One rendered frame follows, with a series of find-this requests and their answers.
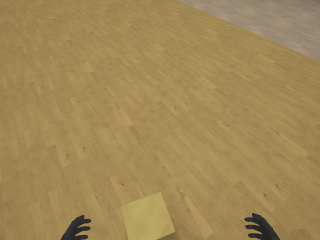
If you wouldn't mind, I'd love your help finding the carton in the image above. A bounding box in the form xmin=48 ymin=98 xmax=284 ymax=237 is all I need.
xmin=121 ymin=192 xmax=176 ymax=240

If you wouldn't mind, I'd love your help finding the robot left hand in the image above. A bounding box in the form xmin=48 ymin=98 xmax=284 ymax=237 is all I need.
xmin=61 ymin=215 xmax=91 ymax=240

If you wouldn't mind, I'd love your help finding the robot right hand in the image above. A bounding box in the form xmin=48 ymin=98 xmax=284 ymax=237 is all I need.
xmin=244 ymin=213 xmax=280 ymax=240

